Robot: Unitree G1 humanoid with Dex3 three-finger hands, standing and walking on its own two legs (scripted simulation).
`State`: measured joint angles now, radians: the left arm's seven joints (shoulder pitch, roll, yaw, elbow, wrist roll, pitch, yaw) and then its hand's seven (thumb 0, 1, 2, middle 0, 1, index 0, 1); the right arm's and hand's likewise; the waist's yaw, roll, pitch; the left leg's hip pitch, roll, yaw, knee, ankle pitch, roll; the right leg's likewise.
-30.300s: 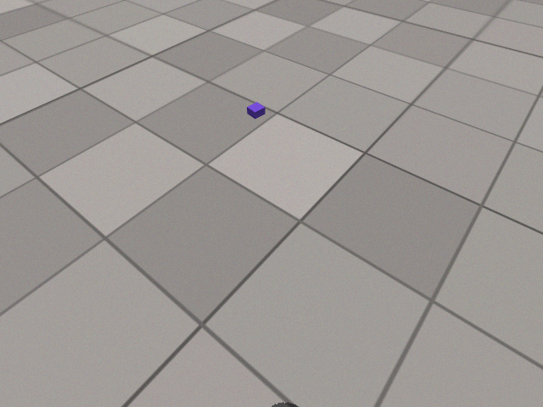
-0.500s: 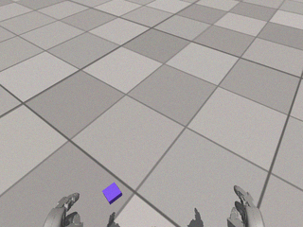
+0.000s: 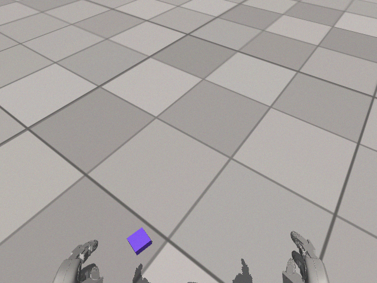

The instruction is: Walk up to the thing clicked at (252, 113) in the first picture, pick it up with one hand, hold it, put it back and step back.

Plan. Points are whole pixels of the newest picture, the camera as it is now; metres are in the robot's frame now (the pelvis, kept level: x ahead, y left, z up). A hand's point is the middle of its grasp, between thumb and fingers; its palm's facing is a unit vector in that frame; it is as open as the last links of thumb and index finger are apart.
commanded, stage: home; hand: left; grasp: from above
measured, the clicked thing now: (139, 241) +0.46 +0.23 -0.69
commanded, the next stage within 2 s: stand in 0.16 s
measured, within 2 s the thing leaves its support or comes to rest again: neither
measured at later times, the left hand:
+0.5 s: hand out of the picture +0.12 +0.23 -0.10, palm faces +0.03 -0.94 -0.33, open 7.4 cm
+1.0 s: hand out of the picture +0.02 +0.25 -0.10, palm faces +0.05 -0.94 -0.33, open 7.4 cm
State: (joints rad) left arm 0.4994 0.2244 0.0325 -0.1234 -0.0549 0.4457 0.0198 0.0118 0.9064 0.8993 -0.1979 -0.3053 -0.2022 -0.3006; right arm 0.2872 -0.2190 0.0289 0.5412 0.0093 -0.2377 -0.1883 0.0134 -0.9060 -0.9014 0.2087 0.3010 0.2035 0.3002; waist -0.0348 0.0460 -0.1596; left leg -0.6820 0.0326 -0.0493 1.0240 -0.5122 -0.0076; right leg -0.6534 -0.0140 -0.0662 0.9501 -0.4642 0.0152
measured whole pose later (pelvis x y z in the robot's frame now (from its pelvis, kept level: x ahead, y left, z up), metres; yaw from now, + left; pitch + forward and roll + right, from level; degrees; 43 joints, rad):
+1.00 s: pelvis -0.01 +0.01 +0.06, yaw +1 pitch -5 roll +0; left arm 0.19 0.28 0.03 1.10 0.04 0.01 0.03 0.01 0.91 0.90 -0.20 -0.30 -0.20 -0.30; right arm 0.15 -0.28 -0.04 1.08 -0.03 0.01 -0.02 0.01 -0.91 -0.90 0.21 0.30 0.20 0.30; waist 0.03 0.01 0.07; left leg -0.11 -0.03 -0.02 0.41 -0.21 0.02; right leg -0.11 -0.07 -0.05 0.40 -0.19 0.04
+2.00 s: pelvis +0.00 -0.02 +0.07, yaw +0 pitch -4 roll +0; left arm 0.09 0.31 0.03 1.14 0.02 -0.01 0.01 0.00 0.91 0.90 -0.20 -0.31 -0.20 -0.30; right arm 0.11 -0.33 -0.01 1.13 -0.02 0.00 -0.01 0.00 -0.91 -0.90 0.21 0.30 0.20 0.30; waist 0.01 0.02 0.06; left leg -0.08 0.03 -0.02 0.32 -0.18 -0.03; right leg -0.09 -0.01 -0.06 0.33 -0.18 -0.01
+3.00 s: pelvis -0.03 -0.01 +0.06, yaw -1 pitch -2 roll +1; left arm 0.06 0.36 0.07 0.99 0.02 0.03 0.01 0.01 0.90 0.90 -0.20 -0.31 -0.21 -0.30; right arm 0.09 -0.40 -0.05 1.00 0.01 0.05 0.00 0.00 -0.91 -0.90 0.21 0.30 0.20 0.30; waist 0.00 0.00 0.16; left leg -0.34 -0.04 -0.05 0.87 -0.46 0.02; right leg -0.26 -0.04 -0.02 0.52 -0.22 -0.01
